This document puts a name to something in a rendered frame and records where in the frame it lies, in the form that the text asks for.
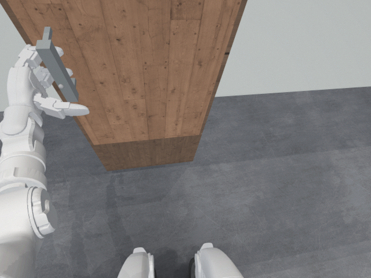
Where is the left robot thigh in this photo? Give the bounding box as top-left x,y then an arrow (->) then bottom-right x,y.
117,252 -> 155,278

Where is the robot left hand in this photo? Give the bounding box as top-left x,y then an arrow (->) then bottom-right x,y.
7,44 -> 89,119

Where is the robot left forearm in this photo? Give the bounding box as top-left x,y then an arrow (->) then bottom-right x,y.
0,105 -> 48,195

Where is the left robot upper arm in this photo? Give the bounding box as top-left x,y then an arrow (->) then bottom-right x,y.
0,186 -> 57,278

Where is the cupboard door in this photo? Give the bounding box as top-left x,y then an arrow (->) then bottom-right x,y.
6,0 -> 242,145

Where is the left robot shin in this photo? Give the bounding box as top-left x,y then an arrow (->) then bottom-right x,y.
133,247 -> 146,253

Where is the handle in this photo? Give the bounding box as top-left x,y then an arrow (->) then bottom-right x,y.
35,27 -> 79,103

